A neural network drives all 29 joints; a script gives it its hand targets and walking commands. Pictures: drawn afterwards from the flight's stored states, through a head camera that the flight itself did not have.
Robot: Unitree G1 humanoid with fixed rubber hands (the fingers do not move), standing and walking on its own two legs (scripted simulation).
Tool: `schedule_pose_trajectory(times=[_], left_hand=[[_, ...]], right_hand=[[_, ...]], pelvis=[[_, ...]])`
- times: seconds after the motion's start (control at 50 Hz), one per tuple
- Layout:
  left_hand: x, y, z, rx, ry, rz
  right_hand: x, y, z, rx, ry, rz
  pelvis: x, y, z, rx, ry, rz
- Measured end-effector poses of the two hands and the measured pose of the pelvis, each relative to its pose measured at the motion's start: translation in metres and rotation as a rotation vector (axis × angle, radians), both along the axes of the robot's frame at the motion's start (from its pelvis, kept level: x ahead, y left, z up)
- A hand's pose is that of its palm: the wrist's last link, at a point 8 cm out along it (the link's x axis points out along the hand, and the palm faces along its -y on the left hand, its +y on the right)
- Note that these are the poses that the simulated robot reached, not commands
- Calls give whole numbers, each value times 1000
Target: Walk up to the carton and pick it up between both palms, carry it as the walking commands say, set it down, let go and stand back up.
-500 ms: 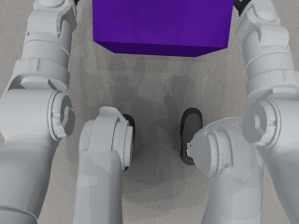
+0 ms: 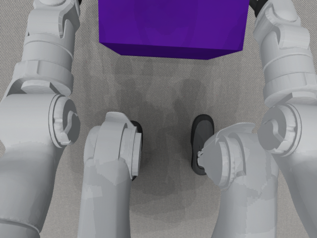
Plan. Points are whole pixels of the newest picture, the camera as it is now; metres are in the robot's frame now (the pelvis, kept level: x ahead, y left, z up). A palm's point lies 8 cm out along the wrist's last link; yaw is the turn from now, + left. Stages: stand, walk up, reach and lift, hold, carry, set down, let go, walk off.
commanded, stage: set down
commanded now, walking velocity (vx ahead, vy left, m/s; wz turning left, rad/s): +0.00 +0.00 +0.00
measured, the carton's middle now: out of the picture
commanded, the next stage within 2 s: none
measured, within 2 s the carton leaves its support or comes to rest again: neither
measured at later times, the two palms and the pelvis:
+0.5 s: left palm out of the picture +0.55 +0.22 -0.18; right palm (267, 3) +0.56 -0.16 -0.17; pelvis +0.02 +0.00 +0.00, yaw -1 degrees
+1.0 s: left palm out of the picture +0.56 +0.25 -0.14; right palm out of the picture +0.55 -0.19 -0.14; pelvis +0.02 +0.00 +0.01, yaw +0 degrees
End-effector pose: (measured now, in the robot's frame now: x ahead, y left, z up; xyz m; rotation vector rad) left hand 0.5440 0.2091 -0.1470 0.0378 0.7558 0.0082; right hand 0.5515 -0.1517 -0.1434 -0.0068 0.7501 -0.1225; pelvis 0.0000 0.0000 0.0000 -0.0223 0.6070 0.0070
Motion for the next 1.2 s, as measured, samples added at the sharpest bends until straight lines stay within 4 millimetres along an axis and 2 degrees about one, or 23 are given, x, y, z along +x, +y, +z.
schedule_pose_trajectory(times=[0.2, 0.36, 0.46, 0.64, 0.84, 0.96, 1.06, 1.2], left_hand=[[1, 0, -4, 7, -16, 16], [7, -2, -24, 47, -21, 54], [7, 6, -32, 64, -23, 78], [5, 32, -27, 88, -26, 103], [3, 40, -20, 82, -33, 110], [10, 43, 0, 82, -82, 107], [14, 47, 31, 84, -109, 105], [15, 53, 78, 85, -112, 102]], right_hand=[[0, 0, -3, -9, -18, -5], [1, -3, -20, -42, -7, -15], [4, -9, -26, -61, 1, -19], [1, -25, -26, -71, -3, -35], [-6, -38, -23, -75, -4, -40], [2, -36, -5, -69, -55, -38], [4, -33, 21, -66, -83, -36], [2, -37, 65, -71, -93, -40]], pelvis=[[0, -1, 2, -1, -25, 3], [7, 0, 4, -14, -2, 0], [16, 0, 2, -18, 24, 1], [24, 3, 0, -19, 65, 9], [19, 2, 3, -17, 58, 9], [17, 1, 7, -15, 60, 8], [18, 0, 18, -14, 70, 12], [20, 0, 47, -13, 105, 15]])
